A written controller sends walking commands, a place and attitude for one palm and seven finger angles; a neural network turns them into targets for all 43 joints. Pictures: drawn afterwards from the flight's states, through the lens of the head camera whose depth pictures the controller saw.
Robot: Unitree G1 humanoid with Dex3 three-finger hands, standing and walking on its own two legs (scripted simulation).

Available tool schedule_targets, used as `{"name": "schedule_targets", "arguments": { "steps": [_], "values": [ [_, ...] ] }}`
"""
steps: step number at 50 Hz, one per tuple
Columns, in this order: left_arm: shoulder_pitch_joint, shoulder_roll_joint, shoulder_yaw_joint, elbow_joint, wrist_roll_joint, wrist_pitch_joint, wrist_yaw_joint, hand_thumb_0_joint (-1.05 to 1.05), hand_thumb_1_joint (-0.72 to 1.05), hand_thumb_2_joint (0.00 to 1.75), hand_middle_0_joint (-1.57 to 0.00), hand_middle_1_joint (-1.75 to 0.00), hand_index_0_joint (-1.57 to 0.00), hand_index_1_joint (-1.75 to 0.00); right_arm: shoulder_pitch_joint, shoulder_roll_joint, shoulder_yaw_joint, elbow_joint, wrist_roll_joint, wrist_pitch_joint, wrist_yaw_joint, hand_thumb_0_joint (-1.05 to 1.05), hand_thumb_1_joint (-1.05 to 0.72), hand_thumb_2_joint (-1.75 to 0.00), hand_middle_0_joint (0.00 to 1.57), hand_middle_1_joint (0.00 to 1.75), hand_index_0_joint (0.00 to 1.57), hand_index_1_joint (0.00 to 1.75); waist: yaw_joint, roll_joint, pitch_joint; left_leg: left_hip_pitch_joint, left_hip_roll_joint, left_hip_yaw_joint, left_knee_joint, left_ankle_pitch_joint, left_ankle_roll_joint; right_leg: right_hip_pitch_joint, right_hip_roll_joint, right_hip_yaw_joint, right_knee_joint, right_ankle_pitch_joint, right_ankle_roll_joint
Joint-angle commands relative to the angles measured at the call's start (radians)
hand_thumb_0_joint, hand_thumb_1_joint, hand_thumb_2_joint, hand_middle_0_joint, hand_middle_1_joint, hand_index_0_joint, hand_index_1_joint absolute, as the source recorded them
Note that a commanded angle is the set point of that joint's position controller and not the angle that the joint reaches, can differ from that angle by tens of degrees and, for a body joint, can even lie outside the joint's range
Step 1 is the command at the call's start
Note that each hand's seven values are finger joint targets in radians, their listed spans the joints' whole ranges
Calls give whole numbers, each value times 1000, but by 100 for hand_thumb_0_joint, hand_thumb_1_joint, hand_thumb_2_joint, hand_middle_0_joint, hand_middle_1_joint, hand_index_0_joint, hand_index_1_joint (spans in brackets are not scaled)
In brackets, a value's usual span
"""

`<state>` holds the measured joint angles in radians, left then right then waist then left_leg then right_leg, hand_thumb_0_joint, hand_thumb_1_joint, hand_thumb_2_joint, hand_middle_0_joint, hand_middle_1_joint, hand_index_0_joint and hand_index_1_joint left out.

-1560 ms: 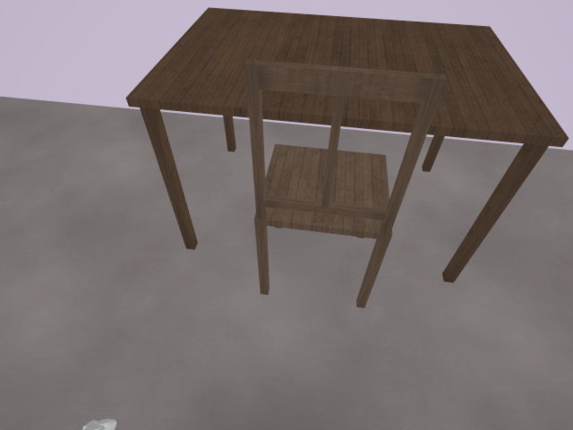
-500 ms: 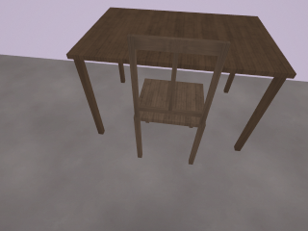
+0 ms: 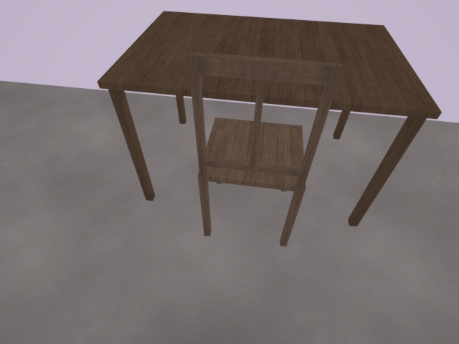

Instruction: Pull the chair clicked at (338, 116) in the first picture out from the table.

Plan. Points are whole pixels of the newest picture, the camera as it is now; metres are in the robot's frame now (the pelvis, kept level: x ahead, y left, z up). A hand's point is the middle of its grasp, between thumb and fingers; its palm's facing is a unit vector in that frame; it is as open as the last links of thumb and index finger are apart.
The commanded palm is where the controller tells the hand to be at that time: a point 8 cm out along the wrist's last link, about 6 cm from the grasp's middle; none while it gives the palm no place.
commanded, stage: take the last steps up to it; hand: left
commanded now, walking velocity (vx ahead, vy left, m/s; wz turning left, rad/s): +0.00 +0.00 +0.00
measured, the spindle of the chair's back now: (256, 127) +0.76 -0.04 -0.07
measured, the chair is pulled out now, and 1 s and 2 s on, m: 0.00 0.00 0.00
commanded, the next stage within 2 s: come to a stop and stand still in 0.92 s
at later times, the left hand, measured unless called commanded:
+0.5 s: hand out of the picture +0.10 +0.11 -0.18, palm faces -0.05 -0.98 -0.21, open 7.4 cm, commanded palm none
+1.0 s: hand (215, 297) +0.27 +0.05 -0.20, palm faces -0.17 -0.98 -0.10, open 7.4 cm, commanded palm none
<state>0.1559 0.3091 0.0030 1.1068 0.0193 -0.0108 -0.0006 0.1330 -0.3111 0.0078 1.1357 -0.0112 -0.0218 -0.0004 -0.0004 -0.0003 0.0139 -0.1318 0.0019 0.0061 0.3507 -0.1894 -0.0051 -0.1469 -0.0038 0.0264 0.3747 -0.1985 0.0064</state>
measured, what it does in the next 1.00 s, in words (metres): walks ahead: right foot, then left foot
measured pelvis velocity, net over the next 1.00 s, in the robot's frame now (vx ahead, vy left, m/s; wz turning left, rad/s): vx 0.25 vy -0.11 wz -0.23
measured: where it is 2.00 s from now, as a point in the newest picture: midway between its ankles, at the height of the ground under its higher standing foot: outside the picture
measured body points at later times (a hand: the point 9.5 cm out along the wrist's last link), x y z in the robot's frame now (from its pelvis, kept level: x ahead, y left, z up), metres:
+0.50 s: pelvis +0.08 -0.08 -0.02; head +0.09 -0.09 +0.43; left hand +0.11 +0.16 -0.17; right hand +0.01 -0.32 -0.18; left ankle +0.02 +0.08 -0.68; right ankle +0.09 -0.17 -0.75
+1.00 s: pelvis +0.25 -0.11 -0.01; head +0.26 -0.08 +0.44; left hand +0.28 +0.10 -0.19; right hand +0.26 -0.35 -0.14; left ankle +0.29 -0.04 -0.75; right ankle +0.17 -0.23 -0.66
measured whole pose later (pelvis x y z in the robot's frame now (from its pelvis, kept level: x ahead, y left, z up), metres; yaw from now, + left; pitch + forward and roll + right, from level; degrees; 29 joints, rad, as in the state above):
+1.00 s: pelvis +0.25 -0.11 -0.01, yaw -13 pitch -1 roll -1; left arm 0.34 0.18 0.07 1.07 0.05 0.01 -0.02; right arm 0.21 -0.11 -0.05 1.02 -0.02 -0.08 -0.05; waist 0.01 -0.09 0.02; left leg -0.27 0.04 0.17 0.54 -0.26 0.05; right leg -0.45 -0.01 0.00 1.17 -0.34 -0.03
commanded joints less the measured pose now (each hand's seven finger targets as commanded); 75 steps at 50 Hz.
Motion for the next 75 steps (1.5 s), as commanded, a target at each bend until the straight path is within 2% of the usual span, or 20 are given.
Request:
{"name": "schedule_targets", "arguments": {
  "steps": [1, 6, 11, 17, 19, 20, 21, 26, 37, 40, 41, 43, 44, 48, 54, 61, 62, 64, 69, 75],
  "values": [
    [-26, 199, 36, -57, -7, -23, 16, 0, 90, 90, -20, -30, -20, -30, -33, -194, -37, -57, 0, -18, -15, 0, -90, -90, 20, 30, 20, 30, -3, -9, -38, 15, 115, -95, -55, 101, 26, -18, -106, 101, -72, 111, -24],
    [72, 90, 28, -36, -1, 18, 1, 0, 90, 90, -20, -30, -20, -30, 67, -105, -34, -34, -18, 10, -10, 0, -90, -90, 20, 30, 20, 30, -10, 1, 63, -44, 132, -93, -61, -366, 33, -154, -48, 94, -11, -302, -33],
    [1, 47, 57, -132, 10, 23, -30, 0, 90, 90, -20, -30, -20, -30, 180, -177, -90, -56, -22, -14, -30, 0, -90, -90, 20, 30, 20, 30, -58, 137, 161, 61, 398, -331, -222, -388, 199, -496, -43, 8, 480, -258, -22],
    [120, -20, 73, -127, -2, 6, -55, 0, 90, 90, -20, -30, -20, -30, 127, -116, -94, -72, -24, -38, -36, 0, -90, -90, 20, 30, 20, 30, 16, 144, 58, -47, 313, -21, -53, -44, 115, -188, -65, -75, 243, -136, -22],
    [318, 11, 87, -55, 6, -5, -47, 0, 90, 90, -20, -30, -20, -30, 142, -85, -92, -67, -19, -35, -30, 0, -90, -90, 20, 30, 20, 30, 92, -14, -23, -210, 204, 93, 232, -148, 56, 119, -3, -118, 102, -40, -37],
    [422, 113, 111, -27, 14, -23, -27, 0, 90, 90, -20, -30, -20, -30, 149, -7, -74, -93, -7, -34, -20, 0, -90, -90, 20, 30, 20, 30, 130, -318, -44, -446, 82, 196, 564, -353, 6, 250, -228, 235, -59, -270, -125],
    [481, 148, 112, -17, -2, -24, -12, 0, 90, 90, -20, -30, -20, -30, 89, 20, -65, -136, -7, -37, -16, 0, -90, -90, 20, 30, 20, 30, 145, -370, -44, -549, 45, 111, 802, -467, 20, 213, -360, 519, -200, -309, -194],
    [237, -15, 75, -77, 4, -40, 18, 0, 90, 90, -20, -30, -20, -30, 96, 53, -77, -112, -19, -18, -6, 0, -90, -90, 20, 30, 20, 30, 3, -49, 70, -475, 149, 39, 865, -173, 13, -81, -251, 226, -185, -145, -232],
    [331, -44, 63, -32, 15, -44, 24, 0, 90, 90, -20, -30, -20, -30, 14, 113, -79, -167, -12, -31, -9, 0, -90, -90, 20, 30, 20, 30, 24, -91, 75, -425, 86, 101, 449, -152, 25, 58, -198, 128, -125, 302, -249],
    [287, -44, 66, -41, 6, -37, 16, 0, 90, 90, -20, -30, -20, -30, 147, 106, -80, -125, -13, -43, -31, 0, -90, -90, 20, 30, 20, 30, -47, -52, 27, -158, 22, 151, 246, -54, 46, 9, -118, 48, 63, 541, -195],
    [283, -52, 67, -46, 0, -35, 12, 0, 90, 90, -20, -30, -20, -30, 263, 73, -87, -89, -17, -49, -41, 0, -90, -90, 20, 30, 20, 30, -93, -24, -32, 27, 51, 97, 159, 39, 63, -59, -80, 30, 250, 517, -160],
    [313, -105, 59, -89, -7, -35, -2, 0, 90, 90, -20, -30, -20, -30, 419, -96, -118, -67, -24, -50, -57, 0, -90, -90, 20, 30, 20, 30, -105, 279, -122, 280, 533, -552, -62, 208, 268, -456, 71, -50, 781, -339, -62],
    [278, -54, 71, -94, 11, -25, 2, 0, 90, 90, -20, -30, -20, -30, 356, -79, -110, -83, -15, -36, -56, 0, -90, -90, 20, 30, 20, 30, -89, 110, -47, 152, 554, -541, -97, 74, 316, -474, 4, 40, 897, -344, -72],
    [269, -106, 78, -83, 25, 7, -17, 0, 90, 90, -20, -30, -20, -30, 163, 68, -66, -121, -13, -57, -52, 0, -90, -90, 20, 30, 20, 30, 20, 110, 117, -166, 363, -176, -159, 66, 194, -440, -80, 45, 854, -87, -21],
    [202, -141, 56, -101, 7, 26, -5, 0, 90, 90, -20, -30, -20, -30, 181, 28, -71, -115, -16, -49, -48, 0, -90, -90, 20, 30, 20, 30, 11, 160, 17, -92, 258, 75, -35, 600, 154, -302, -70, -70, 487, -20, 24],
    [177, -67, 62, -115, 6, 15, 18, 0, 90, 90, -20, -30, -20, -30, 198, -3, -92, -108, -12, 7, -44, 0, -90, -90, 20, 30, 20, 30, 14, 174, -22, -43, 229, 49, 138, 454, 76, -100, -44, -118, 126, 120, 18],
    [197, -17, 68, -109, 9, 4, 24, 0, 90, 90, -20, -30, -20, -30, 211, 22, -89, -107, -8, 12, -40, 0, -90, -90, 20, 30, 20, 30, 19, 91, -40, -79, 188, 63, 198, 303, 37, -29, -87, -71, 72, 316, 14],
    [210, 89, 85, -106, 10, -9, 34, 0, 90, 90, -20, -30, -20, -30, 290, 103, -86, -116, 9, 30, -39, 0, -90, -90, 20, 30, 20, 30, 0, -189, -169, -213, 28, 92, 459, -401, -30, 100, -402, 197, 76, 929, -146],
    [97, 35, 86, -138, 5, 9, 53, 0, 90, 90, -20, -30, -20, -30, 224, 71, -94, -112, 1, 65, -40, 0, -90, -90, 20, 30, 20, 30, 8, -225, -82, -327, 31, -24, 821, -345, -41, 7, -351, 114, 40, 786, -199],
    [84, 50, 105, -168, 18, 22, 66, 0, 90, 90, -20, -30, -20, -30, 162, 88, -91, -158, -9, 76, -21, 0, -90, -90, 20, 30, 20, 30, 24, -187, -74, -286, 28, -13, 670, -298, -48, -65, -356, 126, -33, 361, -200]
  ]
}}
